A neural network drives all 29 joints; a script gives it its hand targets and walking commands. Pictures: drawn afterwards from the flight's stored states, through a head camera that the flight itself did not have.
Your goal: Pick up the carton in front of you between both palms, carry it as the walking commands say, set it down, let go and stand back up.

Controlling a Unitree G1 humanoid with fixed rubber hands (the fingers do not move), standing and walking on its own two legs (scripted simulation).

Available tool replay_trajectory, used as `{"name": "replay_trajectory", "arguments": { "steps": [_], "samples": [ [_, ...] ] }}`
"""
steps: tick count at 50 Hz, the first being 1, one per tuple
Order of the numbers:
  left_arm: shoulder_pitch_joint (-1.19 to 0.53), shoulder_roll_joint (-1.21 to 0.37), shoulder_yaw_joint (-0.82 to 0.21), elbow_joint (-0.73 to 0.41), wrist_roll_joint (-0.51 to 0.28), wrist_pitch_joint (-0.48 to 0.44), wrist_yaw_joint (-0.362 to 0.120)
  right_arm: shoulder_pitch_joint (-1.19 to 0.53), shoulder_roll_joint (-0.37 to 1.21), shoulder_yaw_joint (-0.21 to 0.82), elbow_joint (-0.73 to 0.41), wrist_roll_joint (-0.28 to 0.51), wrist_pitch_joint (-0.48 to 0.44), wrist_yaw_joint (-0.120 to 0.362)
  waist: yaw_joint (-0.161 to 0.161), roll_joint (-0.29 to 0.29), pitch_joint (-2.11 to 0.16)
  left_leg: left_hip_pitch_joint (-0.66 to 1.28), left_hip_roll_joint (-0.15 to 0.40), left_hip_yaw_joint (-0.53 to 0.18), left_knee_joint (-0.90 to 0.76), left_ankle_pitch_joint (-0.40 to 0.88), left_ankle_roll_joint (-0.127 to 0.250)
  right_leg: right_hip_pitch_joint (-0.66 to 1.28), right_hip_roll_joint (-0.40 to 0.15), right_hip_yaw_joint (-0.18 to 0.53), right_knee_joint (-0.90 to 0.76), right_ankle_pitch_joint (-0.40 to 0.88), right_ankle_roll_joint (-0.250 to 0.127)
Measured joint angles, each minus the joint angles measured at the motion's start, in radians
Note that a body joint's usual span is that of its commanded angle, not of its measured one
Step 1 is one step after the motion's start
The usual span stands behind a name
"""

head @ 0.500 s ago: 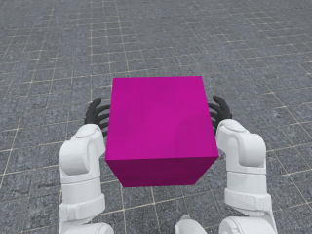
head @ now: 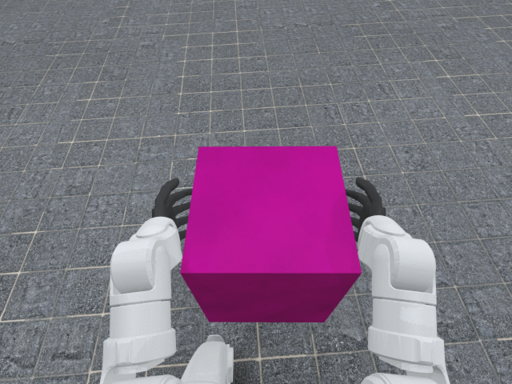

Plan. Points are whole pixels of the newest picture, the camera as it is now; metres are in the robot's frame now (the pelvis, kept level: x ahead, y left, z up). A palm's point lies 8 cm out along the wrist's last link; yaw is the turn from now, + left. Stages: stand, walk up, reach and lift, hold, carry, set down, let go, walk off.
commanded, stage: carry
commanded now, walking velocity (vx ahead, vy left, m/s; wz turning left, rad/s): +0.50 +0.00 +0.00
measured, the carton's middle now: (266, 242) +0.35 +0.02 +0.00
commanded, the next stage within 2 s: none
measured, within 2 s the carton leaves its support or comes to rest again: neither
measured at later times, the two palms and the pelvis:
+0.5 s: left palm (202, 77) +0.64 +0.16 +0.12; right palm (360, 77) +0.63 -0.14 +0.13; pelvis +0.35 +0.01 +0.02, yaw -2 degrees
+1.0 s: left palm (234, 23) +0.90 +0.12 +0.11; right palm (356, 24) +0.90 -0.18 +0.10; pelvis +0.67 -0.04 +0.02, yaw +1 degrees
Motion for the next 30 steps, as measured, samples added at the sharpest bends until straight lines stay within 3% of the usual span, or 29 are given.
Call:
{"name": "replay_trajectory", "arguments": {
  "steps": [4,6,10,13,18,23,30],
  "samples": [
    [0.006,0.003,-0.021,-0.031,-0.008,-0.016,0.0,0.029,-0.002,0.01,-0.053,0.006,-0.018,0.002,-0.007,-0.004,-0.007,0.094,-0.042,0.065,-0.312,0.16,0.024,0.121,-0.004,0.015,-0.049,-0.066,0.021],
    [0.009,0.009,-0.023,-0.056,-0.011,-0.012,0.0,0.026,-0.004,0.022,-0.064,0.008,-0.021,0.002,-0.025,-0.005,-0.011,0.203,-0.072,0.114,-0.457,0.222,0.038,0.159,-0.009,0.017,0.013,-0.106,0.036],
    [-0.01,0.044,-0.024,-0.067,-0.019,0.006,0.0,-0.013,-0.01,0.045,-0.034,0.002,-0.025,0.0,-0.08,-0.034,-0.011,0.276,-0.097,0.142,-0.413,0.089,0.09,-0.029,-0.024,0.075,0.548,-0.103,0.085],
    [0.006,0.017,-0.017,-0.089,0.001,0.037,0.0,0.008,-0.018,0.047,-0.048,0.017,0.002,-0.002,-0.101,-0.009,-0.016,0.364,-0.089,0.133,-0.484,0.066,0.073,-0.181,-0.043,0.07,0.673,-0.03,0.09],
    [0.075,-0.043,-0.016,-0.181,0.035,0.068,-0.004,0.08,0.006,0.029,-0.134,0.038,0.032,-0.001,-0.105,0.009,-0.043,0.526,-0.069,0.116,-0.631,0.044,0.063,-0.313,-0.101,0.04,0.432,0.047,0.115],
    [0.19,-0.048,-0.058,-0.281,0.048,0.1,-0.016,0.18,0.045,0.048,-0.225,0.018,0.062,0.013,-0.087,0.001,-0.098,0.682,-0.057,0.1,-0.716,-0.016,0.032,-0.354,-0.133,0.002,0.192,0.188,0.132],
    [0.297,-0.028,-0.109,-0.341,0.042,0.165,-0.018,0.287,0.02,0.134,-0.286,-0.003,0.129,0.033,-0.06,0.002,-0.16,0.875,-0.044,0.083,-0.704,-0.187,-0.026,-0.281,-0.118,-0.089,-0.037,0.329,0.107]
  ]
}}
